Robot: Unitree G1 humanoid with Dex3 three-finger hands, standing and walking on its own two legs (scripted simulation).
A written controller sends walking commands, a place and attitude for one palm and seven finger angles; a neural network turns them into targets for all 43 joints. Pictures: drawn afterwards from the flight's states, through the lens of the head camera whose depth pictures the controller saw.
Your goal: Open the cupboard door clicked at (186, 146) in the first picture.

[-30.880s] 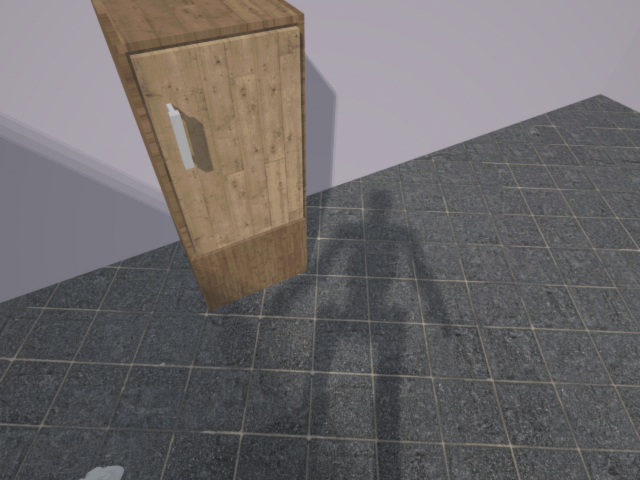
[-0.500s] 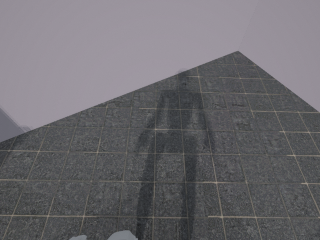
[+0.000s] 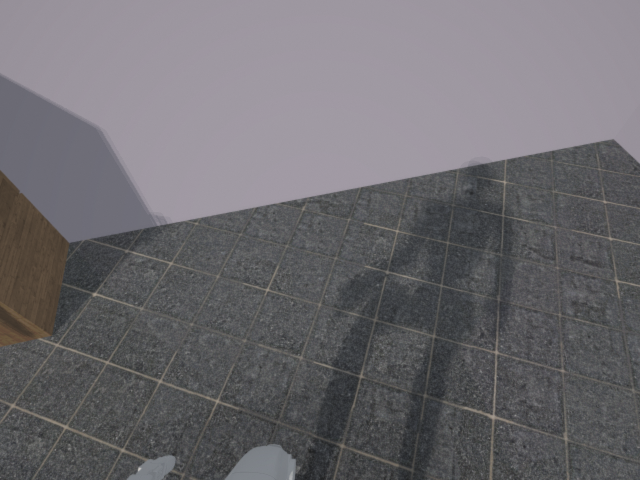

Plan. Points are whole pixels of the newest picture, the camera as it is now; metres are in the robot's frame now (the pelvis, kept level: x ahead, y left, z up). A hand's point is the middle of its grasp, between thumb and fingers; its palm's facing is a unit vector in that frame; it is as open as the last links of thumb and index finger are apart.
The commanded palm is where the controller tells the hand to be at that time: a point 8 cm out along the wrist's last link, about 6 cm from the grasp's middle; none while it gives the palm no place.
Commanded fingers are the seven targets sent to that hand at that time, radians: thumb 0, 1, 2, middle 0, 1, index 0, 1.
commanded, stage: turn to face it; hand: left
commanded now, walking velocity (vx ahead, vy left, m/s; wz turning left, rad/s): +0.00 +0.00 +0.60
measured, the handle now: out of the picture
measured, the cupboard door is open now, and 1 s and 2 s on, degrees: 45 45 45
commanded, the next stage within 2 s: take the last steps up to it in 1.54 s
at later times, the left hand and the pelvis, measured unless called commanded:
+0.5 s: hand out of the picture +0.07 +0.23 -0.15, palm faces +0.32 -0.91 -0.28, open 7.4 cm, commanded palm none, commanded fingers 0.00 0.90 0.90 -0.20 -0.30 -0.20 -0.30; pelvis +0.03 -0.01 -0.01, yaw +17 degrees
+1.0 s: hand out of the picture -0.02 +0.22 -0.18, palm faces +0.60 -0.76 -0.23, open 7.4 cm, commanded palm none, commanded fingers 0.00 0.90 0.90 -0.20 -0.30 -0.20 -0.30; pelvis +0.04 +0.00 +0.00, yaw +35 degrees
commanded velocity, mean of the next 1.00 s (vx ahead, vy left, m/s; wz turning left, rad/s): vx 0.00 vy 0.00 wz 0.60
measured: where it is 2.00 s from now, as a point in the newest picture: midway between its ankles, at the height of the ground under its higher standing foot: outside the picture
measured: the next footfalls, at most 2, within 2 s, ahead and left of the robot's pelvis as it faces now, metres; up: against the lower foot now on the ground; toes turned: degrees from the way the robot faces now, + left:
left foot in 0.18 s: +0.05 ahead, +0.14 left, +0.00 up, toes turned +11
right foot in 0.52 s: +0.11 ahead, -0.13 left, +0.00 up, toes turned +16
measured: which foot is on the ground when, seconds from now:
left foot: up 0.00-0.16, down 0.18-0.50, up 0.52-0.82, down 0.84-1.00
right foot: down 0.00-0.18, up 0.20-0.50, down 0.52-0.84, up 0.86-1.00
